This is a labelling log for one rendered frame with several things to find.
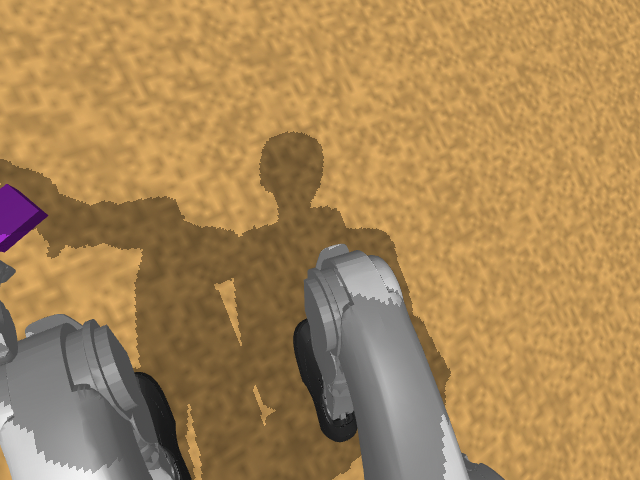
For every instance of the small box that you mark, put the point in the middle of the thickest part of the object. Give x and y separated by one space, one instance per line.
18 216

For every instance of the left robot arm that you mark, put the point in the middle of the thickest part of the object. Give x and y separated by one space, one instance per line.
8 336

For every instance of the left robot hand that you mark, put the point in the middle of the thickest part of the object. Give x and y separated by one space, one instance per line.
9 272

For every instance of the left robot foot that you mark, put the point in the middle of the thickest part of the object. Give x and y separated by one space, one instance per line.
163 421

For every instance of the right robot foot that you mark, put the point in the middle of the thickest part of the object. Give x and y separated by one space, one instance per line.
336 430

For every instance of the right robot hand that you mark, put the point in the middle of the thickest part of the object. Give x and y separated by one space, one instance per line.
481 471

